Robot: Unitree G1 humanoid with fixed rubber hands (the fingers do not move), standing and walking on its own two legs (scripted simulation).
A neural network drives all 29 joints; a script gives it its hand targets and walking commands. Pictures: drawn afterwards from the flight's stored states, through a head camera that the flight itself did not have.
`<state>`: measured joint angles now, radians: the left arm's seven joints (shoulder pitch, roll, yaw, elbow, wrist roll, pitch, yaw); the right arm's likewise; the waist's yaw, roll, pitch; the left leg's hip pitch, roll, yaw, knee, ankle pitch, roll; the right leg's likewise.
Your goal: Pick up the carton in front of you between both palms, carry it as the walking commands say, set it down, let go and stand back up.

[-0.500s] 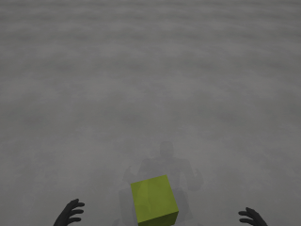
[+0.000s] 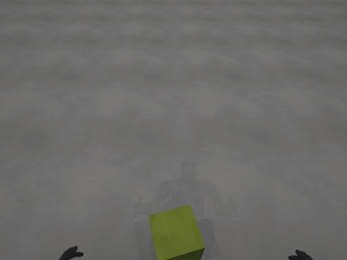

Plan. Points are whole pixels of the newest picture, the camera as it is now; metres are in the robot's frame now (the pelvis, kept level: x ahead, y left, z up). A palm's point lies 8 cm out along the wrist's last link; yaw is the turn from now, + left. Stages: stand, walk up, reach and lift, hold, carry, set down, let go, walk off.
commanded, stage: stand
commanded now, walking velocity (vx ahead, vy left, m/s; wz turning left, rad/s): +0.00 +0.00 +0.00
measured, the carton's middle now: (175, 239) +0.39 +0.02 -0.65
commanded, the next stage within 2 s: none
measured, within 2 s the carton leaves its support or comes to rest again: neither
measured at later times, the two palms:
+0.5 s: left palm out of the picture +0.09 +0.30 -0.10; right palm out of the picture +0.08 -0.31 -0.08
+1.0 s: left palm out of the picture +0.07 +0.30 -0.10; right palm out of the picture +0.07 -0.31 -0.09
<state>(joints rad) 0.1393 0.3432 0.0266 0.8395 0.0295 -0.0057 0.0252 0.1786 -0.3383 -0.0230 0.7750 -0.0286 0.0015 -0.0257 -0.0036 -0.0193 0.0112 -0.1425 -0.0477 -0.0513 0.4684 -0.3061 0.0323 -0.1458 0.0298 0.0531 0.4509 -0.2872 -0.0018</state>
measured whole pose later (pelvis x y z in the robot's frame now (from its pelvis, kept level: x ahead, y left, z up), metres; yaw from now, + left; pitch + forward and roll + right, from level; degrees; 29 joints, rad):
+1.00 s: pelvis -0.03 -0.01 +0.01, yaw +0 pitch -3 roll +0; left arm 0.12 0.39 0.00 1.03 0.02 -0.02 0.01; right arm 0.13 -0.38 -0.01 1.00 -0.01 -0.01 -0.01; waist 0.00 -0.01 0.03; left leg -0.09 -0.04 -0.05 0.34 -0.20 0.02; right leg -0.10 0.03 0.06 0.34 -0.19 -0.01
